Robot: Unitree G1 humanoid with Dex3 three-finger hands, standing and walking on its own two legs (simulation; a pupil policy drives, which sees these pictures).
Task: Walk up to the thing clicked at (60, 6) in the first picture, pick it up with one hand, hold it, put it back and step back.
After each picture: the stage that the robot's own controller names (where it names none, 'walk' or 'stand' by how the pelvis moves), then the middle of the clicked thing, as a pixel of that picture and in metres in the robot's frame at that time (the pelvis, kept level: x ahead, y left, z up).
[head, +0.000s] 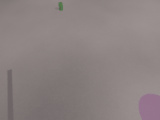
stand; (60, 6) +2.32 +0.34 -0.72
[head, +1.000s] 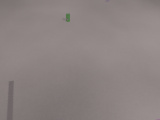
walk; (68, 17) +2.19 +0.19 -0.71
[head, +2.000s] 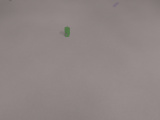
walk; (67, 32) +1.57 +0.15 -0.72
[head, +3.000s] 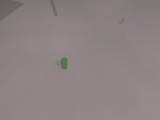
walk; (64, 63) +1.05 +0.17 -0.71
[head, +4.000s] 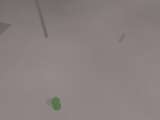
walk; (56, 103) +0.64 +0.23 -0.71
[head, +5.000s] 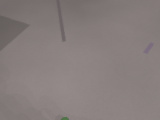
walk; out of the picture +0.43 +0.22 -0.71
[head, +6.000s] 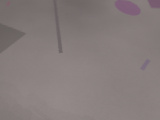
stand; out of the picture +0.35 +0.18 -0.72
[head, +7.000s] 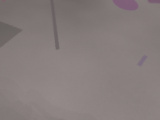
stand; out of the picture +0.35 +0.20 -0.72
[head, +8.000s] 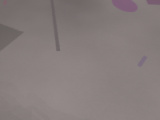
stand; out of the picture +0.36 +0.20 -0.73
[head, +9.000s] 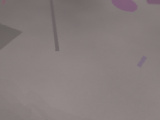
stand; out of the picture +0.35 +0.20 -0.73
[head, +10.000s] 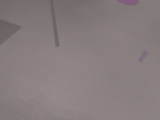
go down; out of the picture +0.35 +0.20 -0.72
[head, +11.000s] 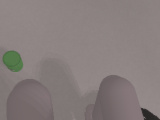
go down; (13, 62) +0.42 +0.24 -0.29
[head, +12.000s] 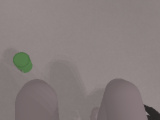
close in; (23, 63) +0.42 +0.24 -0.30
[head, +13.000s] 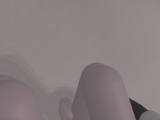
close in; out of the picture +0.40 +0.28 -0.22
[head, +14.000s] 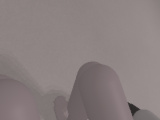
close; out of the picture +0.40 +0.29 -0.22
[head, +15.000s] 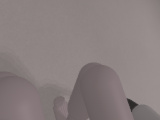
lift; out of the picture +0.36 +0.25 -0.23
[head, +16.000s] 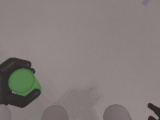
lift; (27, 86) +0.32 +0.19 +0.00
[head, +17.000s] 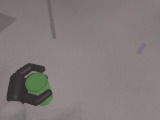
hold; (40, 90) +0.32 +0.16 +0.02
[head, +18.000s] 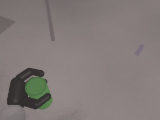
hold; (40, 93) +0.32 +0.17 +0.00
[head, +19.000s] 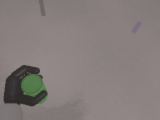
crouch; (35, 90) +0.34 +0.17 -0.05
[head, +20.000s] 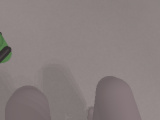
lower; out of the picture +0.46 +0.25 -0.09
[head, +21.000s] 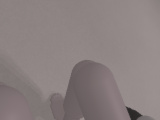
lower; out of the picture +0.42 +0.29 -0.22
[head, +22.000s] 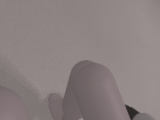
lower; out of the picture +0.41 +0.29 -0.22
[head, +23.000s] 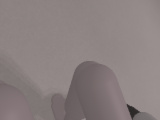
lower; out of the picture +0.40 +0.30 -0.22
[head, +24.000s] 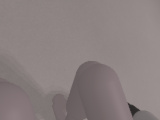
lower; out of the picture +0.39 +0.29 -0.22
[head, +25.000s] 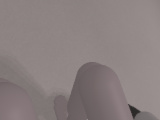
open; out of the picture +0.39 +0.27 -0.22
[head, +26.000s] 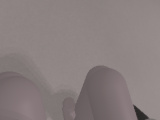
stand; out of the picture +0.38 +0.25 -0.23
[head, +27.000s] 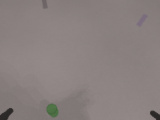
stand; (52, 110) +0.37 +0.18 -0.57
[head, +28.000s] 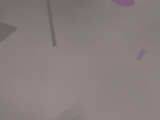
stand; out of the picture +0.34 +0.18 -0.67
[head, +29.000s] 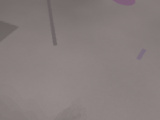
stand; out of the picture +0.34 +0.17 -0.67
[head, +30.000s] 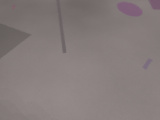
stand; out of the picture +0.37 +0.15 -0.72
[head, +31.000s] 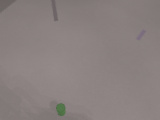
walk; (61, 109) +0.43 +0.13 -0.70
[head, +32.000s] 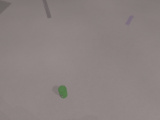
walk; (63, 91) +0.60 +0.19 -0.70
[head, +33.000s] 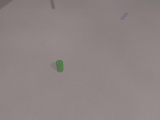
stand; (59, 66) +0.91 +0.20 -0.70
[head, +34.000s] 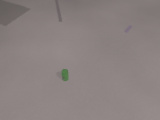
stand; (65, 75) +0.94 +0.18 -0.72
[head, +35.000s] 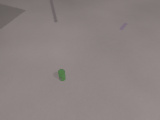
stand; (61, 75) +0.94 +0.22 -0.73
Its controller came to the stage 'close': yes
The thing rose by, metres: 0.71
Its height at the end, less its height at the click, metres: +0.00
